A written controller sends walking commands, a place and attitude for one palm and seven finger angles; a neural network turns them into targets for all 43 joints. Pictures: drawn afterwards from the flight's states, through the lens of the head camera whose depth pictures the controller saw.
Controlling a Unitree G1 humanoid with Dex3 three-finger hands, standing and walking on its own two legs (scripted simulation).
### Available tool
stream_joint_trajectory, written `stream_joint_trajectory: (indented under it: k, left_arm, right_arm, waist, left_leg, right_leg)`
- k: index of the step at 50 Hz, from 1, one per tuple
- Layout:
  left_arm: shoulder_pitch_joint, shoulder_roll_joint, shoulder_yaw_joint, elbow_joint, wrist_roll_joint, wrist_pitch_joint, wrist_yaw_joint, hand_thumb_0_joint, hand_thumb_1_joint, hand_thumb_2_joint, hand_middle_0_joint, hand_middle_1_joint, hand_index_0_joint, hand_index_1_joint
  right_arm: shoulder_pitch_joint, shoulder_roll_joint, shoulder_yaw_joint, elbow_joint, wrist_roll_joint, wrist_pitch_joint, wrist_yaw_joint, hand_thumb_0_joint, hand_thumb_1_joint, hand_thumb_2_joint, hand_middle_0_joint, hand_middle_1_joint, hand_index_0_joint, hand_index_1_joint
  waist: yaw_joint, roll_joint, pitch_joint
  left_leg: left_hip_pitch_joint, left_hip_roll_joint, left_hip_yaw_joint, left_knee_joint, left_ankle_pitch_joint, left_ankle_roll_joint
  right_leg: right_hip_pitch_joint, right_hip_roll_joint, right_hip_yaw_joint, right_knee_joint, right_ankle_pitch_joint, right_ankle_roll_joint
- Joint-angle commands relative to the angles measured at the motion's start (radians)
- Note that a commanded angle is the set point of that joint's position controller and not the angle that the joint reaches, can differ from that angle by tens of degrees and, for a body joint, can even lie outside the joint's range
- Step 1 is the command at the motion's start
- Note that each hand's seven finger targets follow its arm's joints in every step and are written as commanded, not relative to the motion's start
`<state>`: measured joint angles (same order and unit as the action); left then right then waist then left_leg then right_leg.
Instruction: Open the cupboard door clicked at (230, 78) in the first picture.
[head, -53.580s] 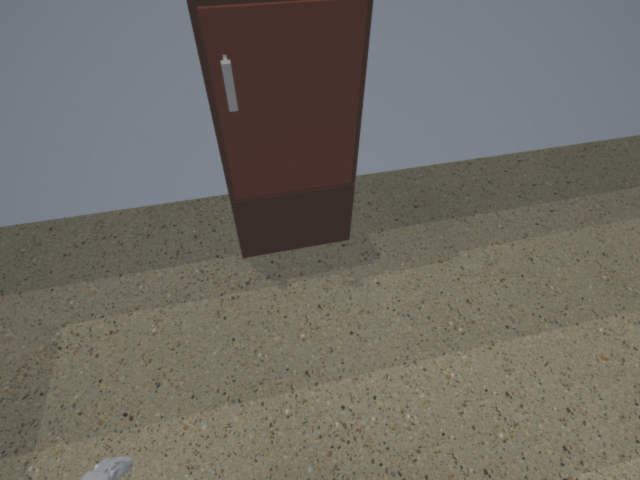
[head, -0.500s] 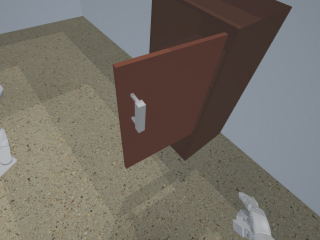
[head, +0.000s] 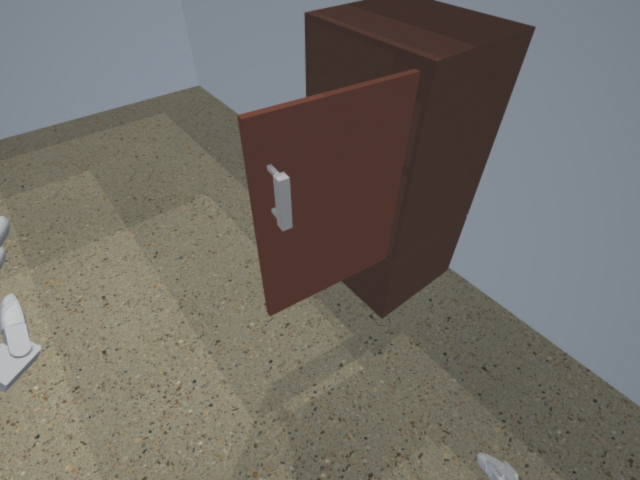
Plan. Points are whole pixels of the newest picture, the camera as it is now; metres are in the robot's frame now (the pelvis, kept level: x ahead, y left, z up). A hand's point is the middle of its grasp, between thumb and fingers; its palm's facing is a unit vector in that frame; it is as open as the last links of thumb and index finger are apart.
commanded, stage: stop stepping back and stand still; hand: left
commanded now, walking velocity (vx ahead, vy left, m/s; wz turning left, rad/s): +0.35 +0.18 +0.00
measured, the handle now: (278, 197) +0.64 +0.15 -0.01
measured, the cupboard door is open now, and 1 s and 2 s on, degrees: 84 84 84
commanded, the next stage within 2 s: let the arm hang, fingers relaxed in 0.42 s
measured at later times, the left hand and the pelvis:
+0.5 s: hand (28, 359) +0.17 +0.27 +0.17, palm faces +0.48 -0.69 -0.54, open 7.4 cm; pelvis -0.02 +0.00 -0.02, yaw +2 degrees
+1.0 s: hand out of the picture -0.02 +0.22 -0.17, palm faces +0.09 -0.98 -0.20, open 7.0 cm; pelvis -0.05 +0.03 +0.00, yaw +3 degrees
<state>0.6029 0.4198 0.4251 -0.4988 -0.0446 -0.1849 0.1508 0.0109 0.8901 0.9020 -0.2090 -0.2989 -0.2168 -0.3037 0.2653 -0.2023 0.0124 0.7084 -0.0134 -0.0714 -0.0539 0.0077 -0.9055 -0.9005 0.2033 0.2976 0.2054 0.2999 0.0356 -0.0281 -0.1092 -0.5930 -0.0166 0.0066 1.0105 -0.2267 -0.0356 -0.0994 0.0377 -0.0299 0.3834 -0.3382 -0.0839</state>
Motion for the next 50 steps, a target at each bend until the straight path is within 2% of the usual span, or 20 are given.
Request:
stream_joint_trajectory:
  k: [1,6,8,10,11,13,15,20,21,23,24,25,26,29,35,37,39,41,43,50]
  left_arm:
    - [-0.228,0.167,0.073,0.041,0.017,-0.064,0.014,0.000,0.900,0.900,-0.200,-0.300,-0.200,-0.300]
    - [-0.268,0.187,0.092,-0.025,0.033,-0.096,0.036,0.000,0.900,0.900,-0.200,-0.300,-0.200,-0.300]
    - [-0.221,0.186,0.106,-0.120,0.034,-0.102,0.040,0.000,0.900,0.900,-0.200,-0.300,-0.200,-0.300]
    - [-0.175,0.195,0.131,-0.216,0.024,-0.115,0.046,0.000,0.900,0.900,-0.200,-0.300,-0.200,-0.300]
    - [-0.123,0.204,0.148,-0.238,0.014,-0.123,0.048,0.000,0.900,0.900,-0.200,-0.300,-0.200,-0.300]
    - [-0.118,0.194,0.153,-0.274,0.022,-0.136,0.058,0.000,0.900,0.900,-0.200,-0.300,-0.200,-0.300]
    - [-0.116,0.207,0.176,-0.197,0.029,-0.109,0.054,0.000,0.900,0.900,-0.200,-0.300,-0.200,-0.300]
    - [-0.053,0.151,0.144,-0.060,0.016,-0.076,0.033,0.000,0.900,0.900,-0.200,-0.300,-0.200,-0.300]
    - [-0.045,0.155,0.146,-0.025,0.015,-0.073,0.028,0.000,0.900,0.900,-0.200,-0.300,-0.200,-0.300]
    - [-0.089,0.167,0.137,-0.007,0.014,-0.065,0.019,0.000,0.900,0.900,-0.200,-0.300,-0.200,-0.300]
    - [-0.098,0.146,0.111,-0.006,0.013,-0.065,0.014,0.000,0.900,0.900,-0.200,-0.300,-0.200,-0.300]
    - [-0.114,0.136,0.095,-0.005,0.015,-0.075,0.009,0.000,0.900,0.900,-0.200,-0.300,-0.200,-0.300]
    - [-0.258,0.010,-0.265,0.616,0.096,0.103,-0.097,0.000,0.900,0.900,-0.200,-0.300,-0.200,-0.300]
    - [-0.229,-0.128,-0.285,0.661,0.085,0.176,-0.135,0.000,0.900,0.900,-0.200,-0.300,-0.200,-0.300]
    - [-0.262,-0.068,-0.325,1.012,0.083,0.165,-0.121,0.000,0.900,0.900,-0.200,-0.300,-0.200,-0.300]
    - [-0.303,-0.068,-0.340,1.110,0.066,0.166,-0.118,0.000,0.900,0.900,-0.200,-0.300,-0.200,-0.300]
    - [-0.292,-0.124,-0.370,1.197,0.056,0.170,-0.119,0.000,0.900,0.900,-0.200,-0.300,-0.200,-0.300]
    - [-0.304,-0.125,-0.379,1.283,0.064,0.175,-0.118,0.000,0.900,0.900,-0.200,-0.300,-0.200,-0.300]
    - [-0.317,-0.143,-0.362,1.337,0.061,0.179,-0.121,0.000,0.900,0.900,-0.200,-0.300,-0.200,-0.300]
    - [-0.344,-0.137,-0.386,1.491,0.055,0.181,-0.130,0.000,0.900,0.900,-0.200,-0.300,-0.200,-0.300]
  right_arm:
    - [-0.166,-0.128,-0.057,-0.163,0.022,-0.069,-0.042,0.000,-0.900,-0.900,0.200,0.300,0.200,0.300]
    - [-0.151,-0.112,-0.062,-0.186,0.014,-0.109,-0.052,0.000,-0.900,-0.900,0.200,0.300,0.200,0.300]
    - [-0.144,-0.110,-0.066,-0.206,0.008,-0.117,-0.041,0.000,-0.900,-0.900,0.200,0.300,0.200,0.300]
    - [-0.119,-0.118,-0.071,-0.216,0.007,-0.120,-0.037,0.000,-0.900,-0.900,0.200,0.300,0.200,0.300]
    - [-0.112,-0.133,-0.078,-0.223,0.009,-0.123,-0.037,0.000,-0.900,-0.900,0.200,0.300,0.200,0.300]
    - [-0.082,-0.138,-0.084,-0.219,0.010,-0.127,-0.016,0.000,-0.900,-0.900,0.200,0.300,0.200,0.300]
    - [-0.098,-0.128,-0.082,-0.190,0.001,-0.134,-0.014,0.000,-0.900,-0.900,0.200,0.300,0.200,0.300]
    - [-0.111,-0.135,-0.061,-0.199,0.023,-0.120,-0.020,0.000,-0.900,-0.900,0.200,0.300,0.200,0.300]
    - [-0.122,-0.130,-0.058,-0.204,0.023,-0.116,-0.024,0.000,-0.900,-0.900,0.200,0.300,0.200,0.300]
    - [-0.122,-0.113,-0.057,-0.218,0.019,-0.104,-0.019,0.000,-0.900,-0.900,0.200,0.300,0.200,0.300]
    - [-0.121,-0.114,-0.068,-0.212,0.023,-0.092,-0.013,0.000,-0.900,-0.900,0.200,0.300,0.200,0.300]
    - [-0.117,-0.122,-0.069,-0.203,0.021,-0.087,-0.009,0.000,-0.900,-0.900,0.200,0.300,0.200,0.300]
    - [-0.212,-0.185,-0.091,-0.005,-0.008,-0.104,0.080,0.000,-0.900,-0.900,0.200,0.300,0.200,0.300]
    - [-0.048,-0.027,-0.043,-0.033,0.011,0.046,0.070,0.000,-0.900,-0.900,0.200,0.300,0.200,0.300]
    - [-0.033,-0.057,-0.050,0.015,-0.014,0.085,0.061,0.000,-0.900,-0.900,0.200,0.300,0.200,0.300]
    - [0.018,-0.073,-0.046,0.078,-0.012,0.074,0.056,0.000,-0.900,-0.900,0.200,0.300,0.200,0.300]
    - [-0.015,-0.124,-0.038,0.119,-0.021,0.057,0.044,0.000,-0.900,-0.900,0.200,0.300,0.200,0.300]
    - [-0.060,-0.095,-0.023,0.154,-0.016,0.066,0.032,0.000,-0.900,-0.900,0.200,0.300,0.200,0.300]
    - [-0.030,-0.054,-0.026,0.194,-0.022,0.070,0.029,0.000,-0.900,-0.900,0.200,0.300,0.200,0.300]
    - [0.047,-0.072,-0.029,0.288,-0.014,0.071,0.024,0.000,-0.900,-0.900,0.200,0.300,0.200,0.300]
  waist:
    - [-0.039,0.014,0.195]
    - [-0.007,-0.218,0.079]
    - [-0.002,-0.198,0.033]
    - [-0.037,-0.045,-0.044]
    - [-0.046,0.088,-0.093]
    - [-0.041,0.310,-0.109]
    - [-0.046,0.276,0.036]
    - [-0.047,0.188,0.115]
    - [-0.045,0.128,0.127]
    - [-0.056,-0.166,0.143]
    - [-0.044,-0.233,0.145]
    - [-0.053,-0.193,0.141]
    - [-0.048,-0.148,0.181]
    - [-0.059,-0.123,0.101]
    - [-0.029,-0.216,-0.021]
    - [-0.055,-0.094,-0.056]
    - [-0.028,0.154,-0.049]
    - [-0.017,0.174,0.040]
    - [-0.027,0.339,0.083]
    - [-0.031,0.075,0.170]
  left_leg:
    - [-0.092,0.049,0.049,-0.078,-0.042,0.032]
    - [0.107,0.012,0.150,-0.381,-0.089,0.074]
    - [0.191,-0.004,0.175,-0.488,-0.075,0.084]
    - [0.404,-0.016,0.158,-0.637,0.070,0.096]
    - [0.574,0.068,0.064,-0.632,0.210,0.125]
    - [0.762,0.319,-0.257,-0.586,0.547,0.258]
    - [0.540,0.337,-0.245,-0.658,0.371,0.262]
    - [0.193,0.204,0.003,-0.595,0.019,0.126]
    - [0.160,0.163,0.031,-0.548,-0.079,0.099]
    - [0.145,0.030,0.071,-0.262,-0.248,0.041]
    - [0.142,0.018,0.029,-0.078,-0.258,0.034]
    - [0.133,0.027,-0.009,0.010,-0.212,0.030]
    - [0.009,0.139,-0.065,0.038,-0.307,0.049]
    - [0.154,0.040,0.044,-0.090,-0.269,0.026]
    - [0.246,-0.011,0.056,-0.398,-0.155,0.028]
    - [0.397,0.021,0.015,-0.590,0.064,0.039]
    - [0.462,0.180,-0.133,-0.583,0.405,0.097]
    - [0.369,0.150,-0.097,-0.589,0.221,0.090]
    - [0.318,0.125,-0.095,-0.651,0.112,0.074]
    - [0.279,0.125,-0.111,-0.738,-0.075,0.071]
  right_leg:
    - [-0.035,-0.304,0.234,-0.128,0.270,-0.012]
    - [0.105,-0.274,0.199,-0.031,0.565,0.027]
    - [0.126,-0.271,0.175,0.039,0.705,0.024]
    - [0.063,-0.216,0.109,0.208,0.753,0.066]
    - [-0.057,-0.171,0.074,0.335,0.659,0.098]
    - [-0.404,-0.053,-0.003,0.544,-0.154,0.122]
    - [-0.393,-0.069,0.013,0.519,-0.229,0.093]
    - [-0.043,-0.044,-0.064,0.161,0.061,0.103]
    - [-0.023,-0.064,-0.010,0.076,0.111,0.091]
    - [-0.162,-0.273,0.379,-0.138,0.028,-0.001]
    - [-0.193,-0.342,0.473,-0.205,0.026,-0.015]
    - [-0.187,-0.340,0.434,-0.207,0.111,0.016]
    - [-0.176,-0.434,0.286,-0.046,0.403,-0.063]
    - [-0.179,-0.283,0.097,0.030,0.579,-0.094]
    - [0.102,-0.245,0.098,0.067,0.803,-0.060]
    - [0.061,-0.227,0.088,0.105,0.640,-0.009]
    - [-0.042,-0.145,0.046,0.096,0.315,0.057]
    - [-0.020,-0.135,0.063,-0.004,0.213,0.058]
    - [0.000,-0.142,0.035,-0.001,0.212,0.039]
    - [-0.015,-0.143,0.037,-0.059,0.119,0.039]
